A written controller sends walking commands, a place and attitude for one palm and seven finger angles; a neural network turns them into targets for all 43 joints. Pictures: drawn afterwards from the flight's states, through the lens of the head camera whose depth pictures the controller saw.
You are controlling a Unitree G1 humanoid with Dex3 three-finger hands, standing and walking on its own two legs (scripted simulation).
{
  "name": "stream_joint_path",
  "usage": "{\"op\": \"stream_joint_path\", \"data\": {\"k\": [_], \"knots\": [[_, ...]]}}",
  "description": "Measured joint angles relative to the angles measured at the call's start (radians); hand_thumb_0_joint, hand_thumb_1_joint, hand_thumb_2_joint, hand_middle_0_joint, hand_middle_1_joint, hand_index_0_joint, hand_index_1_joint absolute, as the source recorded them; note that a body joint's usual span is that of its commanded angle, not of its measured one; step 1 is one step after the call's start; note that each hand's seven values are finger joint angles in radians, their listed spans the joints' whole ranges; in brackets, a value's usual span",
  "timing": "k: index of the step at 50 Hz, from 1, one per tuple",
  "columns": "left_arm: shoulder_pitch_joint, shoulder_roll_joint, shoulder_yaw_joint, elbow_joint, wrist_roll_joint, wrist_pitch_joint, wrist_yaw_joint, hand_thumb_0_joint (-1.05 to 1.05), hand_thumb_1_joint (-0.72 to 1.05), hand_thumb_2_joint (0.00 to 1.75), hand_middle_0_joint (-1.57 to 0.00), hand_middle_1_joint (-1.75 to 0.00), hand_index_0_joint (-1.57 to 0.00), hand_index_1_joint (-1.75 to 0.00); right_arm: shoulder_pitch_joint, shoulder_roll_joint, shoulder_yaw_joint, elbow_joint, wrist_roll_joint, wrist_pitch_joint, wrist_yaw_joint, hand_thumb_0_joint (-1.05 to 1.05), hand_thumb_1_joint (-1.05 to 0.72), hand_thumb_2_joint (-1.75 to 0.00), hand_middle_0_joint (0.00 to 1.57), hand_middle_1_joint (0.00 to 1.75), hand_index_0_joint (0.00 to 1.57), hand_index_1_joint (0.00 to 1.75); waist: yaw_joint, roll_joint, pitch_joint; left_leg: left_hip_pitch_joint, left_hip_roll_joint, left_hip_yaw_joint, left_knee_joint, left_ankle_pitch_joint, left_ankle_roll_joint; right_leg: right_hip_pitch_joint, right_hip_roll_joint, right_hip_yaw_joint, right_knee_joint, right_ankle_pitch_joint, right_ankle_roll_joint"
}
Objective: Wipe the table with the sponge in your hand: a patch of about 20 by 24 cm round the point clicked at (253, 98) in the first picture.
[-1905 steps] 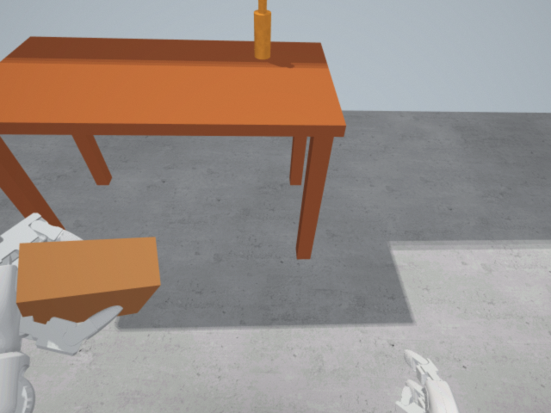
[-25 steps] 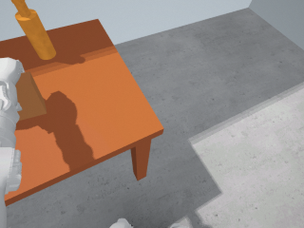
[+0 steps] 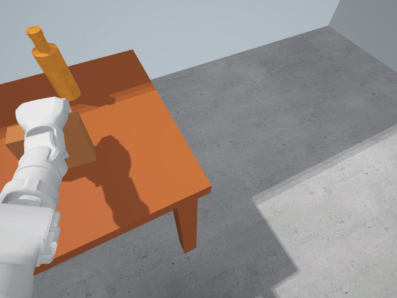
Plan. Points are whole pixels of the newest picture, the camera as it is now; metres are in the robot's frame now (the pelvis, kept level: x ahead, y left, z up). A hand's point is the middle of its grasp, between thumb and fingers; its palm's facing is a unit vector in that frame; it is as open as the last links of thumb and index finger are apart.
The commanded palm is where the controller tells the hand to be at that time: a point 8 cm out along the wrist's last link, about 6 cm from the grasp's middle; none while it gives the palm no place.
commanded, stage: wipe back along the middle lane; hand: left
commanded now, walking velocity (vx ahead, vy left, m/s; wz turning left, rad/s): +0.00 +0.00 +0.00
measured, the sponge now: (59, 150) +0.44 +0.31 +0.00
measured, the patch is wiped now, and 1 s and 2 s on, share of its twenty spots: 0.65 0.80 0.90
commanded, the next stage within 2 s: slide across to the third lane in 1.72 s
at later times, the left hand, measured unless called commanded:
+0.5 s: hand (60, 141) +0.43 +0.29 +0.04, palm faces -0.10 +0.01 -1.00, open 9.7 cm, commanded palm +0.41 +0.27 +0.08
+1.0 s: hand (64, 153) +0.40 +0.27 +0.04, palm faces -0.06 +0.00 -1.00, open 9.7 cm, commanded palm +0.37 +0.25 +0.08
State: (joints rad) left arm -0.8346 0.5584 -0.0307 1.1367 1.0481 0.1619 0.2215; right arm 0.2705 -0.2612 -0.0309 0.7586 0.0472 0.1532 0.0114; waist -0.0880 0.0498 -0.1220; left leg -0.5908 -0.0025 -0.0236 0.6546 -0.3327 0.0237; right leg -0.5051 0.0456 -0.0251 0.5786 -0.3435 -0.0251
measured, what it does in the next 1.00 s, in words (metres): stands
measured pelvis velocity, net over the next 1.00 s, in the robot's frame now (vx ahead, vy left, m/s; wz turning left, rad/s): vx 0.00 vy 0.01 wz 0.00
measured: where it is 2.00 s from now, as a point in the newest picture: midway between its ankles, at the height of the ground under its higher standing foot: outside the picture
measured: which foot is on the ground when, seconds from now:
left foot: down 0.00-1.00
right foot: down 0.00-1.00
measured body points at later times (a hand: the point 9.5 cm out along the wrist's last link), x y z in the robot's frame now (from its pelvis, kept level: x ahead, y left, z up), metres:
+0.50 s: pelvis +0.00 +0.00 +0.00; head +0.06 +0.00 +0.45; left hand +0.43 +0.28 +0.10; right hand +0.03 -0.28 -0.13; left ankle -0.02 +0.10 -0.72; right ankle -0.05 -0.11 -0.72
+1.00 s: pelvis +0.00 +0.01 +0.01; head +0.04 +0.00 +0.46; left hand +0.40 +0.27 +0.10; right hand +0.12 -0.24 -0.13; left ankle -0.02 +0.10 -0.72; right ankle -0.05 -0.11 -0.72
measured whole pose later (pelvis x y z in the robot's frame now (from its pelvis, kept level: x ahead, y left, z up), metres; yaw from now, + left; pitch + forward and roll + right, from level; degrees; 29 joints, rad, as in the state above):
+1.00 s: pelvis +0.00 +0.01 +0.01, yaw +0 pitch +11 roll -1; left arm -0.60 0.38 -0.17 0.85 0.99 0.34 0.26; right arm 0.19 -0.25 -0.02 0.73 0.07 0.21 0.01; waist -0.02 0.05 -0.13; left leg -0.45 -0.03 -0.01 0.60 -0.32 0.04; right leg -0.38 0.02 -0.01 0.54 -0.34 -0.01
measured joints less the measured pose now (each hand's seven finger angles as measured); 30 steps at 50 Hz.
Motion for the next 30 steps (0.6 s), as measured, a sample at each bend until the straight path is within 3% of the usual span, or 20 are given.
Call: {"op": "stream_joint_path", "data": {"k": [11,20,30], "knots": [[0.013,0.001,0.006,-0.002,-0.003,0.018,-0.012,0.0,-0.5,1.1,-0.77,-1.4,-0.76,-1.43,-0.001,-0.023,-0.004,-0.012,0.004,0.006,-0.002,0.0,-0.91,-0.9,0.2,0.3,0.2,0.3,-0.01,-0.009,0.005,0.023,0.008,-0.001,-0.017,0.006,-0.009,0.018,0.008,0.0,-0.011,0.004,-0.01],[0.087,-0.024,0.007,-0.07,-0.02,0.013,0.018,-0.01,-0.49,1.1,-0.75,-1.41,-0.75,-1.45,0.026,-0.031,-0.016,0.001,0.008,0.021,0.002,0.0,-0.91,-0.9,0.2,0.3,0.2,0.3,0.004,-0.009,-0.002,0.042,0.007,0.008,-0.024,0.006,-0.006,0.034,0.006,0.009,-0.015,0.005,-0.007],[0.102,-0.068,-0.039,-0.088,-0.035,0.061,0.043,-0.01,-0.48,1.09,-0.73,-1.43,-0.73,-1.47,-0.005,-0.01,-0.004,0.0,0.018,0.027,0.001,0.0,-0.91,-0.9,0.2,0.3,0.2,0.3,0.016,-0.008,-0.005,0.057,-0.005,0.014,-0.029,0.011,0.004,0.047,-0.006,0.014,-0.013,0.007,0.003]]}}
